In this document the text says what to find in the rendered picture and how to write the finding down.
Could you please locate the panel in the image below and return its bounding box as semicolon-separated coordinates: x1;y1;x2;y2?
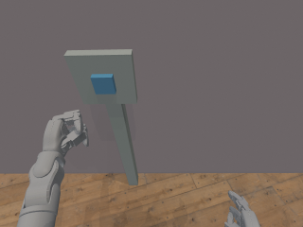
63;49;138;185

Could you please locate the right robot hand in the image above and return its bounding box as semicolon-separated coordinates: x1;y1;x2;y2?
224;190;260;227

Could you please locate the robot left forearm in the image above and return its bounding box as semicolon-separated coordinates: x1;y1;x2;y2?
16;150;65;227

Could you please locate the left robot hand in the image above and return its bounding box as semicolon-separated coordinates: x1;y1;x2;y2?
43;110;89;158

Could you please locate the button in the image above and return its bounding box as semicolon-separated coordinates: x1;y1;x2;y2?
90;74;116;95

